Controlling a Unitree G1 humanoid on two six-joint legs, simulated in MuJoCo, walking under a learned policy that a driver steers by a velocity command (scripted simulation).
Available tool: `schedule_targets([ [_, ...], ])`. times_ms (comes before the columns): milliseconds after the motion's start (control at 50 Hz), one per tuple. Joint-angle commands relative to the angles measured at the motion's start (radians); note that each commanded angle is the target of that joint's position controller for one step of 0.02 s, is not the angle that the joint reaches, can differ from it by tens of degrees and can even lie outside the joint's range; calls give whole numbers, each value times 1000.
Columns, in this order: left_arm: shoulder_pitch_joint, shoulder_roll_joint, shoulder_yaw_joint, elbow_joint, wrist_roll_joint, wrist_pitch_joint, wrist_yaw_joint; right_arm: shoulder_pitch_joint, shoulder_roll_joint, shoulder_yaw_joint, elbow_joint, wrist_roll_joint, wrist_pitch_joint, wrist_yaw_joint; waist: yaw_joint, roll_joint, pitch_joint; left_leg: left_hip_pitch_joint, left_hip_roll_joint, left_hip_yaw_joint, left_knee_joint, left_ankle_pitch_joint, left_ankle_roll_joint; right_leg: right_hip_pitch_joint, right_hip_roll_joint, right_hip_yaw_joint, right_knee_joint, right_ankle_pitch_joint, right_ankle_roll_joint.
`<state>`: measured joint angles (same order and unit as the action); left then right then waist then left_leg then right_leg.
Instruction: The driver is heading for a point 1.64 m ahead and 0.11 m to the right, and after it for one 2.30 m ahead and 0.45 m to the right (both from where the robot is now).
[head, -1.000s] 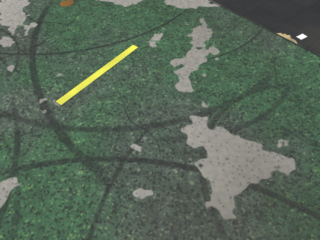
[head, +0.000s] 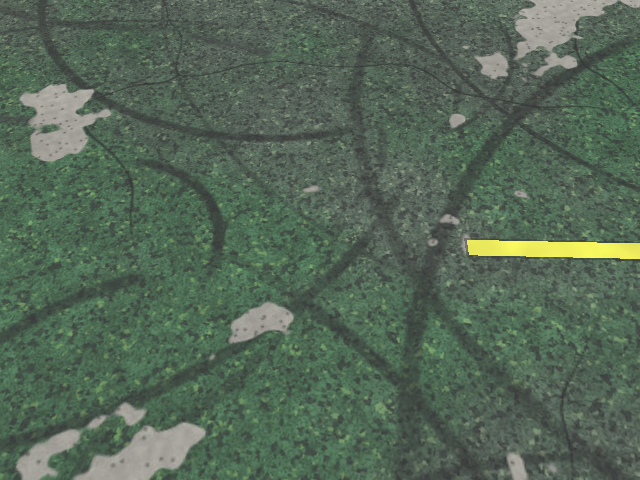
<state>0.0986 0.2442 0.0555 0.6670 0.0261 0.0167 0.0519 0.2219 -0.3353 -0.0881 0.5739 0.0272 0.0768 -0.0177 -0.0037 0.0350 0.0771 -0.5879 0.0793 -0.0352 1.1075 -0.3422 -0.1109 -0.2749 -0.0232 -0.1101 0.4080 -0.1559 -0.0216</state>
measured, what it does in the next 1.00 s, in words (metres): walks ahead: left foot, then right foot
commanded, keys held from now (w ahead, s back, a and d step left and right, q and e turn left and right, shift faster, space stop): q+shift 0.06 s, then shift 0.28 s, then w+shift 0.22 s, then w+e+shift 0.44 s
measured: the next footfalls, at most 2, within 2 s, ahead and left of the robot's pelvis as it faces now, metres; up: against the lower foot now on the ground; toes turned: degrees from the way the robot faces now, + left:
left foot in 0.16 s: +0.03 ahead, +0.15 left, +0.00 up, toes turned +12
right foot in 0.70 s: +0.16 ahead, -0.05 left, +0.00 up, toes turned +9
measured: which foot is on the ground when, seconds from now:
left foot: up 0.00-0.14, down 0.16-0.68, up 0.70-1.00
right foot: down 0.00-0.16, up 0.18-0.68, down 0.70-1.00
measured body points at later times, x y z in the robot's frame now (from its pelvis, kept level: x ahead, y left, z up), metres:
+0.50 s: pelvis +0.03 +0.05 +0.01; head +0.03 +0.08 +0.46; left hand +0.10 +0.36 -0.10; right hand +0.23 -0.17 -0.08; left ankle -0.01 +0.14 -0.74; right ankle +0.08 -0.09 -0.69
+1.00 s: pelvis +0.27 +0.03 +0.00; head +0.30 +0.01 +0.45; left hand +0.19 +0.31 -0.11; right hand +0.51 -0.18 -0.08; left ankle +0.42 +0.20 -0.69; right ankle +0.12 -0.06 -0.74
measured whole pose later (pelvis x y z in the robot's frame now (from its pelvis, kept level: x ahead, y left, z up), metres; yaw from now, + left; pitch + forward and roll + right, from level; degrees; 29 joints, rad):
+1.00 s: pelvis +0.27 +0.03 +0.00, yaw -2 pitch +5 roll +1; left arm 0.56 0.25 0.06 0.85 0.00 -0.05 -0.02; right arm 0.04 -0.28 -0.01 0.62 -0.04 -0.04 0.05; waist 0.13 0.03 -0.02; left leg -0.67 0.05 -0.04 0.71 -0.11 -0.06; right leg 0.03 0.08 0.19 0.25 -0.34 -0.10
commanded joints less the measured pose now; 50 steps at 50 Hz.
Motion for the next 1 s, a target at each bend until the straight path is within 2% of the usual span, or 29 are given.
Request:
schedule_targets([
  [20,-23,208,68,-54,-5,-10,-6,-55,-56,-13,-95,-5,-19,7,32,-190,-170,9,26,41,-118,11,14,179,-273,130,-128,153,-199],
  [80,-22,220,78,-38,-21,-16,-24,-51,-58,-17,-85,-6,-10,19,25,-197,-168,134,8,83,-271,-9,53,143,-291,77,-106,156,-178],
  [140,-18,215,77,-15,-60,-21,-37,21,-47,-26,-56,-11,-2,28,-29,-175,-184,309,-49,116,-562,81,122,127,-290,44,14,192,-123],
  [160,32,175,67,11,-64,-22,-43,83,-76,-39,-29,-13,-4,21,-43,-115,-189,452,-69,85,-678,199,159,38,-249,-3,118,140,-57],
  [180,53,116,48,0,-31,-22,-53,130,-180,-66,-25,-11,-12,7,-28,147,-183,631,129,-202,-738,544,238,-213,-138,-96,394,-208,41],
  [200,12,112,41,-59,-2,-24,-47,71,-267,-73,-56,-45,-28,1,-13,336,-206,611,355,-457,-721,718,452,-453,-23,-29,646,-520,102],
  [220,-72,169,58,-57,-14,-23,-37,79,-189,-55,-64,-63,-51,9,-92,188,-251,565,319,-398,-744,660,471,-438,-33,99,776,-498,91],
  [240,-75,167,59,-53,-34,-17,-32,42,-160,-38,-43,-63,-67,10,-58,156,-209,522,257,-304,-743,582,412,-437,-42,120,790,-418,71],
  [260,-41,156,59,-25,-32,-11,-22,-19,-132,-32,-42,-45,-73,6,-25,109,-194,506,198,-245,-737,507,352,-430,-53,132,761,-337,67],
  [280,-16,167,62,-12,-21,-4,-16,-65,-99,-17,-44,-28,-73,2,-6,116,-184,486,178,-210,-732,533,327,-412,-49,127,759,-274,76],
  [340,44,152,56,13,-27,2,-22,-94,-65,5,-34,-39,-78,-8,24,106,-204,437,138,-149,-740,596,327,-300,-27,118,744,-172,94],
  [360,58,146,50,17,-30,-2,-30,-47,-68,2,-14,-29,-81,-8,8,101,-226,475,126,-158,-783,333,325,-310,-29,104,675,-141,91],
  [400,3,141,42,-4,-44,-17,-51,18,-95,-5,17,-15,-90,-3,-36,152,-172,497,154,-274,-890,-172,328,-359,-36,101,536,-111,71],
  [460,-44,154,42,-20,-50,-52,-68,29,-119,-12,36,-22,-115,-2,-48,135,-85,496,198,-342,-945,-246,334,-386,-45,125,386,-102,35],
  [560,-38,119,26,-16,-56,-96,-79,41,-125,-14,55,-3,-143,14,-48,103,-47,412,187,-302,-947,-220,334,-286,-41,99,252,-110,8],
  [580,7,103,16,-1,31,-50,-104,68,-129,-13,74,-71,-132,34,-39,125,-90,399,122,-222,-965,-281,307,-189,4,21,221,-154,10],
  [600,13,107,19,-2,24,-34,-115,46,-121,-14,74,-75,-128,43,-33,146,-61,346,115,-190,-964,-280,296,-131,11,3,207,-143,2],
  [620,31,113,18,-1,10,-29,-118,32,-118,-13,74,-68,-127,46,-16,128,-53,309,120,-168,-957,-296,286,-71,16,-10,185,-127,-11],
  [660,136,121,17,29,1,-35,-116,-1,-109,-10,76,-66,-128,40,51,51,-46,207,114,-97,-866,-330,262,98,35,-21,137,-137,-42],
  [680,280,143,24,79,-2,-46,-108,-30,-78,0,70,-82,-130,32,116,-46,-63,132,73,-23,-687,-272,243,234,33,20,108,-206,-59],
  [700,475,226,44,131,12,-61,-94,-104,-3,23,34,-97,-137,28,201,-288,-81,-23,-25,122,-258,-100,196,360,-148,325,-48,-450,-104],
  [720,446,330,61,98,6,-65,-93,-143,34,38,-52,-90,-152,34,155,-417,-53,-368,-173,62,-36,-169,161,451,-296,893,-278,-711,-218],
  [740,347,299,63,65,4,-59,-87,-131,-16,33,-39,-101,-160,38,114,-225,-42,-444,-83,-37,68,-64,155,446,-340,944,-289,-757,-270],
  [760,305,259,56,50,-4,-61,-83,-147,-56,24,-24,-98,-168,46,97,-119,-36,-409,-40,-44,64,38,142,392,-296,819,-240,-626,-259],
  [780,308,233,50,59,-7,-64,-81,-115,-64,22,-2,-97,-173,51,73,-70,-48,-329,-20,-38,25,77,126,341,-238,702,-226,-517,-241],
  [840,331,179,33,84,-22,-82,-69,-110,-43,34,7,-99,-140,66,44,-124,-21,-194,-16,-1,-92,123,76,210,-131,554,-286,-345,-223],
  [880,363,183,39,97,-22,-85,-66,-173,-37,41,-8,-86,-125,66,57,-108,7,-208,-27,18,-174,159,54,200,-109,524,-296,-242,-237],
  [940,393,192,49,109,-22,-86,-63,-295,-11,61,-40,-70,-128,70,91,-119,19,-140,-62,40,-357,238,37,171,-72,489,-279,-100,-231],
  [1000,418,207,56,123,-25,-89,-57,-387,-15,68,-77,-60,-136,69,116,-153,15,-39,-84,48,-487,269,53,179,-95,516,-251,82,-221],
])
